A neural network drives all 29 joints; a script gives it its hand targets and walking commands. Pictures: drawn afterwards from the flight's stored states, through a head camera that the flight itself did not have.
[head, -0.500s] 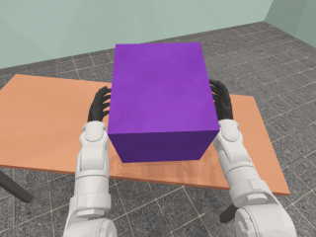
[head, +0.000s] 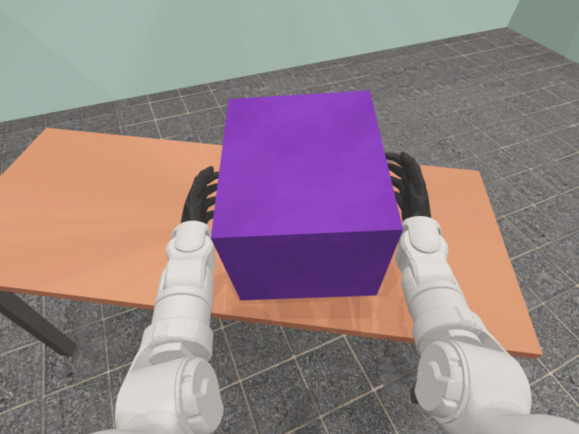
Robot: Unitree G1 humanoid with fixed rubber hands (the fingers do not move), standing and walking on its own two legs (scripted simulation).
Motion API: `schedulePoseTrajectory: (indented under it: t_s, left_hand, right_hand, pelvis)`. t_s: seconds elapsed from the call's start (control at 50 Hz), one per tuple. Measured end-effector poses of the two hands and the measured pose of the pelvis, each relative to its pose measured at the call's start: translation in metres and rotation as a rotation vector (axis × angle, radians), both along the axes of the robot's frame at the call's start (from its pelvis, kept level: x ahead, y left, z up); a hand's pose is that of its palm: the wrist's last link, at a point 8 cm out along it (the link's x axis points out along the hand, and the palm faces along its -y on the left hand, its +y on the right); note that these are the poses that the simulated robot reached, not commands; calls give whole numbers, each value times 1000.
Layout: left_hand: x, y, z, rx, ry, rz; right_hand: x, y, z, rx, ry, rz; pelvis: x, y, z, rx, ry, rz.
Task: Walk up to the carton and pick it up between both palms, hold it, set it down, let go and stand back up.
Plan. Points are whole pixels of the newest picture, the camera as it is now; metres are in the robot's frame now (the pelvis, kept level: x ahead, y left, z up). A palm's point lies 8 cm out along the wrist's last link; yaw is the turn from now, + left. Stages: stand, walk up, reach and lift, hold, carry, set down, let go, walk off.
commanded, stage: set down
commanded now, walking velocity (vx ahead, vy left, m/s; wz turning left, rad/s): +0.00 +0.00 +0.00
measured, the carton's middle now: (303, 198) +0.44 +0.01 +0.06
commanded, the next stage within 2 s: none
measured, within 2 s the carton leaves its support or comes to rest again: rests again in 1.98 s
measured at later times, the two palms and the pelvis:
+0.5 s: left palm (201, 230) +0.40 +0.17 +0.02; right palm (393, 210) +0.43 -0.14 +0.05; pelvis +0.03 +0.00 +0.00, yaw -1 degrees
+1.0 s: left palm (209, 235) +0.41 +0.16 -0.01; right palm (393, 210) +0.44 -0.15 +0.03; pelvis +0.01 -0.01 -0.01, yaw -1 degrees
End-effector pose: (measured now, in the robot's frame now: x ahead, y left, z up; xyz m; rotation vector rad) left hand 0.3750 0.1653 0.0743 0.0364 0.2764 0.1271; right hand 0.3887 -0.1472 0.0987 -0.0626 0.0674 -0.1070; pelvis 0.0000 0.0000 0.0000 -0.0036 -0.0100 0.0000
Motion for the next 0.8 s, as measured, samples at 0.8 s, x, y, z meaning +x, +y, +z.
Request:
schedulePoseTrajectory:
  t_s: [0.8]
  left_hand:
    - [27, 4, -79, 16, 62, 49]
  right_hand:
    - [49, 7, -67, -10, 73, 63]
  pelvis:
    - [17, -1, -8, -8, 318, -16]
